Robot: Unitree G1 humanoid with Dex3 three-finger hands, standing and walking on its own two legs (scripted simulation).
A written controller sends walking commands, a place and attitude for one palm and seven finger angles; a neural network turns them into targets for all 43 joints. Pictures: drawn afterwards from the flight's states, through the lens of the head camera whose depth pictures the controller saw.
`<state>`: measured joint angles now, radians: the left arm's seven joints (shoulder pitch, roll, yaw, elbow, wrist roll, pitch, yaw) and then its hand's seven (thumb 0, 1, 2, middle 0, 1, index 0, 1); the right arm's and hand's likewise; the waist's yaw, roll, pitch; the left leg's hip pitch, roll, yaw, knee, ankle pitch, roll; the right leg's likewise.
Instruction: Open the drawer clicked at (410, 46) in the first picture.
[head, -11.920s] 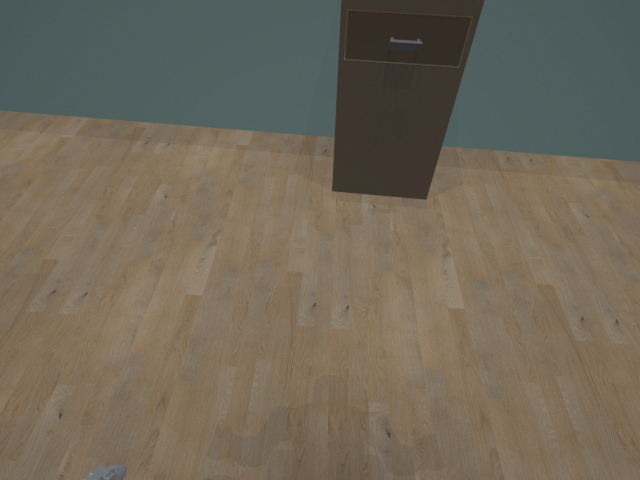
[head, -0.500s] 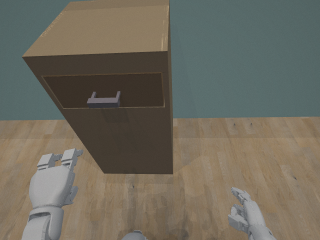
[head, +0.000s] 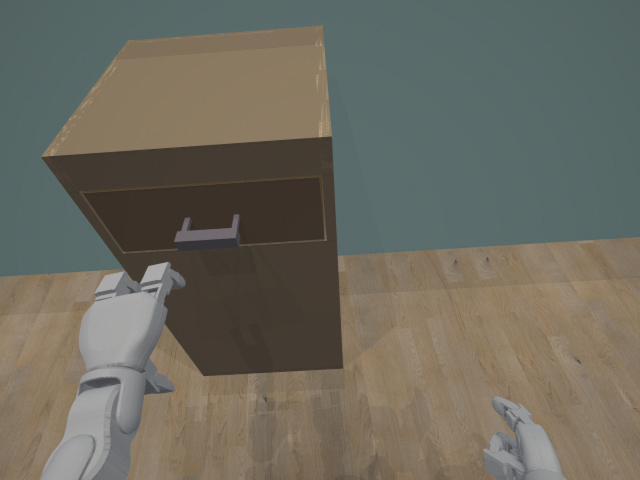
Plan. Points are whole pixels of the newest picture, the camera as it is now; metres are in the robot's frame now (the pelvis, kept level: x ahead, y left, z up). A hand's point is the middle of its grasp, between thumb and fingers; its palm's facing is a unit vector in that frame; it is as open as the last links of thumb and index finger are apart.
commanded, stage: raise the hand with hooked fingers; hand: left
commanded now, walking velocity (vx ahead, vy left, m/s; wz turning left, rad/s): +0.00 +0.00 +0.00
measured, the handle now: (210, 230) +0.51 +0.26 -0.03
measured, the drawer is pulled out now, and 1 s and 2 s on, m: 0.00 0.00 0.00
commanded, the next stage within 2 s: move the hooked fingers above the handle in 0.72 s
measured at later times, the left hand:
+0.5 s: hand (138, 295) +0.30 +0.25 +0.09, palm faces +0.04 -0.10 -0.99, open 13.8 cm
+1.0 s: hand (153, 298) +0.30 +0.24 +0.08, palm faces +0.03 -0.09 -1.00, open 13.8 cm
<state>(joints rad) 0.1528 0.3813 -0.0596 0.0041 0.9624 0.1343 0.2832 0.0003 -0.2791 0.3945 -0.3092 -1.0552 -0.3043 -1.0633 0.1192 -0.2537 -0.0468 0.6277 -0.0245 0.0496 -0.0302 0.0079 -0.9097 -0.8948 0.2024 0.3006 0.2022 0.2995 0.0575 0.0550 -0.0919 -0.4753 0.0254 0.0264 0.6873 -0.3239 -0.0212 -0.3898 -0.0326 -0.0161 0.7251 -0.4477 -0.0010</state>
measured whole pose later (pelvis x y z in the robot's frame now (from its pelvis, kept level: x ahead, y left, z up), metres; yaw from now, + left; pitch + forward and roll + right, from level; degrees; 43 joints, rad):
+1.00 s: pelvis -0.01 -0.01 +0.02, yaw +1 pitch +3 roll +1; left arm -0.14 0.43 -0.09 0.22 0.94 0.10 0.13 0.00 -0.49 0.30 -0.32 -1.20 -0.32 -1.21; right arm 0.13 -0.25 -0.01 0.66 0.01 0.07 -0.05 0.01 -0.91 -0.89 0.20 0.30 0.20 0.30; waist 0.07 0.07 -0.05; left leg -0.35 0.03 0.01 0.53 -0.23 -0.02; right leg -0.27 -0.03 -0.03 0.58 -0.36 -0.01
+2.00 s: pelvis +0.00 +0.00 +0.00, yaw +0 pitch +12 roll +0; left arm -0.56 0.47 -0.02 0.79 1.04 -0.02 0.23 0.00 -0.49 0.30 -0.32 -1.20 -0.32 -1.21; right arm 0.28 -0.26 -0.07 0.70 0.01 0.11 -0.03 0.00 -0.91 -0.89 0.21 0.30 0.21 0.30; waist -0.03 0.04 -0.12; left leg -0.59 0.04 0.02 0.69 -0.31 -0.02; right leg -0.49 -0.02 -0.02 0.70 -0.41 0.00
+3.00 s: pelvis -0.01 +0.02 -0.01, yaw -1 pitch +16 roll -1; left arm -0.73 0.50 0.00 1.01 1.07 -0.02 0.30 0.00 -0.49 0.30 -0.32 -1.20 -0.32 -1.21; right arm 0.33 -0.25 -0.07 0.71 0.00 0.12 -0.01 0.00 -0.91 -0.89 0.21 0.30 0.21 0.30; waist -0.08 0.05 -0.15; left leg -0.71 0.05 0.03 0.75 -0.33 0.00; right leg -0.60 -0.01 0.00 0.72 -0.40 0.02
